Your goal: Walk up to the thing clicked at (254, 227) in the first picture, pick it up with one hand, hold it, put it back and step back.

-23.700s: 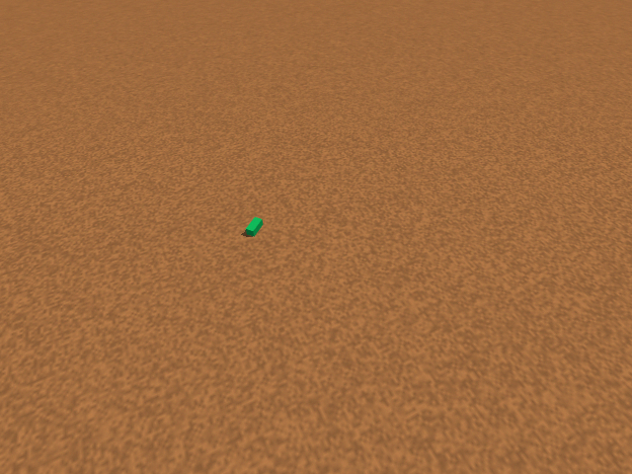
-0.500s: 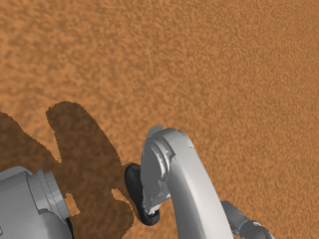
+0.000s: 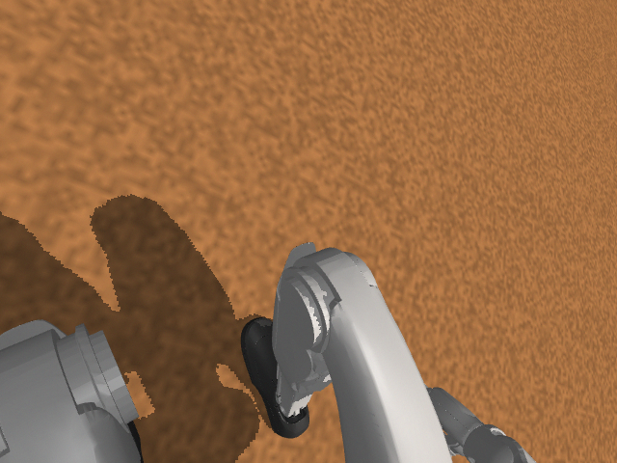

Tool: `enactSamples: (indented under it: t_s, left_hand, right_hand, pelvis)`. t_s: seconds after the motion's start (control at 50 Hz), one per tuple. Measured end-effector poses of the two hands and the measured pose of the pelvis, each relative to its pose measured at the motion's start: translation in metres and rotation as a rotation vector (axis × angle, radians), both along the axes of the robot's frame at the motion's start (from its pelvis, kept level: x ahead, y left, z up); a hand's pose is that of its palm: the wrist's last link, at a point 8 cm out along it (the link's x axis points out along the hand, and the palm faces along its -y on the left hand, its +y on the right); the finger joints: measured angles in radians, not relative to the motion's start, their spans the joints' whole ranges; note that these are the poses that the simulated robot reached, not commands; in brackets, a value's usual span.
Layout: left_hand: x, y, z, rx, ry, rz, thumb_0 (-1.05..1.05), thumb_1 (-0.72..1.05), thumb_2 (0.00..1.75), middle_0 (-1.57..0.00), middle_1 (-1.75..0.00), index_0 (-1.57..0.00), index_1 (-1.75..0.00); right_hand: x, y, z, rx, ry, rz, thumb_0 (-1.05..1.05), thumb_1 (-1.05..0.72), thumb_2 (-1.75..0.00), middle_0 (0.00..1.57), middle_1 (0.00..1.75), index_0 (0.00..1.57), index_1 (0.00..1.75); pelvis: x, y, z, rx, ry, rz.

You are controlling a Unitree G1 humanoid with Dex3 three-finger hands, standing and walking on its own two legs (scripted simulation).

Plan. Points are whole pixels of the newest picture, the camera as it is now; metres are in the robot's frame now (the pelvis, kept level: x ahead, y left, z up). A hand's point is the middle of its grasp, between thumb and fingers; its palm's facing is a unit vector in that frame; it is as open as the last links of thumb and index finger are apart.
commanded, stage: close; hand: left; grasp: from above
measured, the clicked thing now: out of the picture +0.43 +0.42 -0.28
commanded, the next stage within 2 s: settle in 1.74 s
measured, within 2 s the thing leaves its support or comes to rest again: neither
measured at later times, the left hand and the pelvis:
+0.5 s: hand out of the picture +0.41 +0.41 -0.23, palm faces -0.43 -0.15 -0.89, open 11.4 cm; pelvis +0.00 +0.00 +0.00, yaw +0 degrees
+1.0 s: hand out of the picture +0.41 +0.41 -0.23, palm faces -0.43 -0.16 -0.89, open 9.5 cm; pelvis +0.00 +0.00 +0.00, yaw +0 degrees
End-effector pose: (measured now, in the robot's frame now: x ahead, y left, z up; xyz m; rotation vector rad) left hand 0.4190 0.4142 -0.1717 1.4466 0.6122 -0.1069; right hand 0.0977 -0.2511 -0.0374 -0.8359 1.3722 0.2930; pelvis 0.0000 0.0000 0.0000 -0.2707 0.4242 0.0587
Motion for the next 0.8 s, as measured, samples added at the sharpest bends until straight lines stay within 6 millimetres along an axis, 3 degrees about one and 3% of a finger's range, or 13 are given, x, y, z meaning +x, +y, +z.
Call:
enactSamples:
  t_s: [0.8]
  left_hand:
    - [0.0012, -0.0002, -0.0015, -0.006, 0.004, 0.006, 0.0, 0.08, 0.52, -0.5, -0.64, -0.52, -0.61]
  right_hand:
    - [-0.0036, 0.0015, 0.0005, 0.003, 0.011, -0.002, 0.0, -0.89, -0.89, 0.2, 0.3, 0.21, 0.3]
  pelvis:
    - [0.0, 0.0006, 0.0009, -0.003, 0.0, -0.001]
